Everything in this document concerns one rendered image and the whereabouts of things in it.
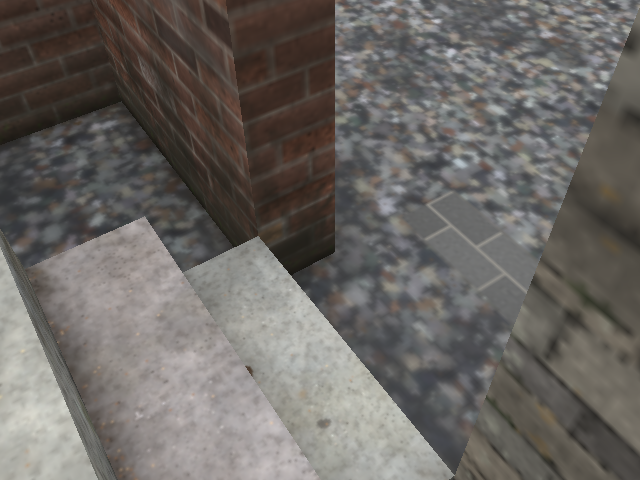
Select stairs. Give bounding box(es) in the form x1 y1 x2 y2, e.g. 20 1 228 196
0 216 455 480

